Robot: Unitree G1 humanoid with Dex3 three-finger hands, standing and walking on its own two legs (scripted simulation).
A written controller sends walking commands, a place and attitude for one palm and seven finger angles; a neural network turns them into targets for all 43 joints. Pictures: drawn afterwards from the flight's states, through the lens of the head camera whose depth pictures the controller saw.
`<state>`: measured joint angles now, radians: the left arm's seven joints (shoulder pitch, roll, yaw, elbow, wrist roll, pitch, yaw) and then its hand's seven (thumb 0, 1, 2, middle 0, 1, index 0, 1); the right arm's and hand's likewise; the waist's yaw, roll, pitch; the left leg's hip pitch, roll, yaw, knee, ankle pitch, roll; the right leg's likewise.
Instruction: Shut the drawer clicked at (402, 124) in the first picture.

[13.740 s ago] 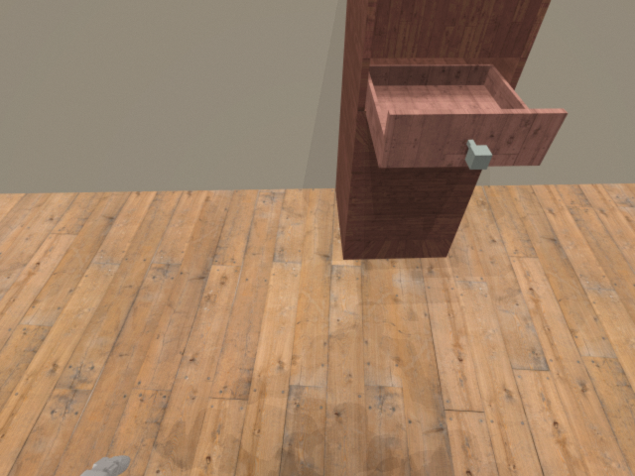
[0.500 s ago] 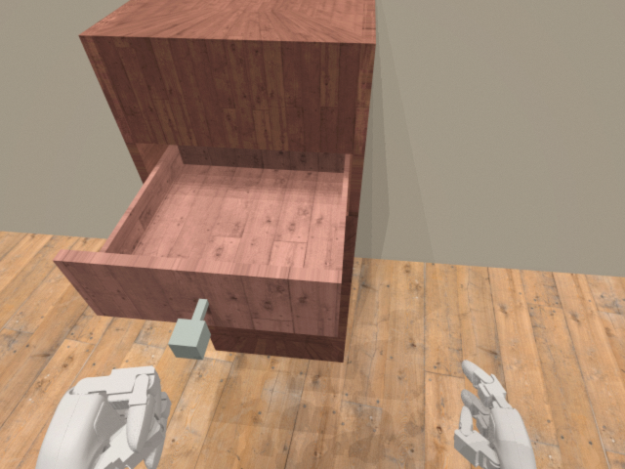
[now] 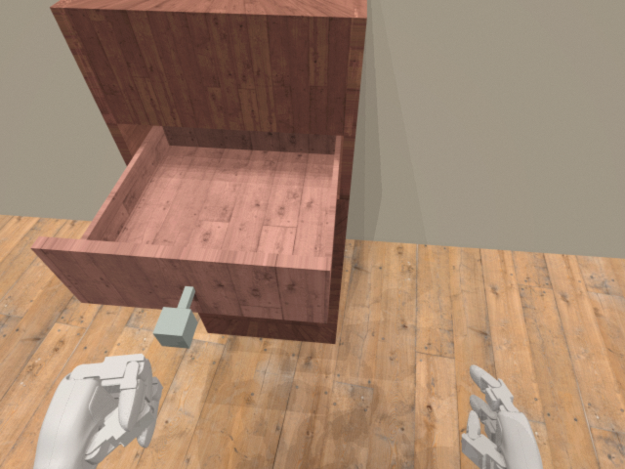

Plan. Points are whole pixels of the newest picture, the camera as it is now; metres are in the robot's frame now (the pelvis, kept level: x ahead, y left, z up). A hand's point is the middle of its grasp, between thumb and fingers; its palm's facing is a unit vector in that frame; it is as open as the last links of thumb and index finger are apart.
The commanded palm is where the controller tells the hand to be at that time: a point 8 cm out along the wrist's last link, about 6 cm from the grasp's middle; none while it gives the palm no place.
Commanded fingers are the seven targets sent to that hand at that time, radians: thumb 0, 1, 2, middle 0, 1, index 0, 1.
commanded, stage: bring the fist close to the handle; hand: left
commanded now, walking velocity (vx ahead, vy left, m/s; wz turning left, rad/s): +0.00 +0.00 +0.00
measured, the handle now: (181, 314) +0.30 +0.21 +0.02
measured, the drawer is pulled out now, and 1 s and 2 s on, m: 0.28 0.28 0.22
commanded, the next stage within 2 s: push the drawer shut in 1.00 s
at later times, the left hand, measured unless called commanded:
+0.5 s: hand (181, 392) +0.20 +0.17 +0.03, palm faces -0.03 -1.00 -0.02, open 3.2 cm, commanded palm +0.18 +0.23 +0.03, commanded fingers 0.00 0.90 0.90 -1.40 -1.60 -1.40 -1.60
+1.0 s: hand (196, 381) +0.22 +0.16 +0.01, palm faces +0.00 -1.00 -0.05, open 3.2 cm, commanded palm +0.19 +0.22 +0.02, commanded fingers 0.00 0.90 0.90 -1.40 -1.60 -1.40 -1.60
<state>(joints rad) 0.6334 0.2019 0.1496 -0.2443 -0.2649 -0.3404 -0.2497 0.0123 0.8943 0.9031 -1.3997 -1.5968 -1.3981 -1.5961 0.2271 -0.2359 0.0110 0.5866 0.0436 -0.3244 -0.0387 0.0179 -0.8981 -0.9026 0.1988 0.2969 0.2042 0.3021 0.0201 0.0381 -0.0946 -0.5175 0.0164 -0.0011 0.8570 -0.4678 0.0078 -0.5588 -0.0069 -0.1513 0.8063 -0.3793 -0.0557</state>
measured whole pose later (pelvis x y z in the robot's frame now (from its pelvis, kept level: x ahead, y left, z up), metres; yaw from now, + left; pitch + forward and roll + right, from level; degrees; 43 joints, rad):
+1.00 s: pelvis +0.00 +0.02 -0.04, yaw -1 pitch +16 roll -1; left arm 0.46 0.18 0.03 -0.14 -0.17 -0.36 -0.09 0.01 0.90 0.90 -1.40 -1.60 -1.40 -1.60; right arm 0.25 -0.24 0.02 0.46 0.02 -0.16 -0.01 0.02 -0.90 -0.90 0.20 0.30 0.21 0.30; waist -0.01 0.03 -0.14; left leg -0.81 0.01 0.02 1.08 -0.56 0.03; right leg -0.85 -0.03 -0.13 1.03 -0.46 -0.04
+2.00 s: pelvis -0.03 +0.01 -0.03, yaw +0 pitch +14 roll -1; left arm -0.06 0.22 0.10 0.32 -0.19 -0.38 -0.14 0.01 0.86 0.88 -1.40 -1.60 -1.54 -1.60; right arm 0.22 -0.26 0.04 0.59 0.03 -0.18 -0.04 0.02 -0.90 -0.90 0.20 0.30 0.20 0.30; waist -0.03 0.03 -0.11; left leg -0.81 0.00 0.01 1.04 -0.49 0.03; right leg -0.85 -0.04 -0.14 0.99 -0.39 -0.05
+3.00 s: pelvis -0.03 +0.01 -0.03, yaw -2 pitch +18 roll -1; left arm -0.58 0.31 0.28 0.88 -0.13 -0.47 -0.19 0.01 0.86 0.89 -1.40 -1.60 -1.55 -1.60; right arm 0.27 -0.26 0.04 0.63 0.01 -0.06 -0.02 0.01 -0.90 -0.90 0.20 0.30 0.20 0.30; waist -0.11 0.01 -0.09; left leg -0.87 0.01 0.03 1.04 -0.49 0.03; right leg -0.93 -0.02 -0.11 0.98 -0.38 -0.05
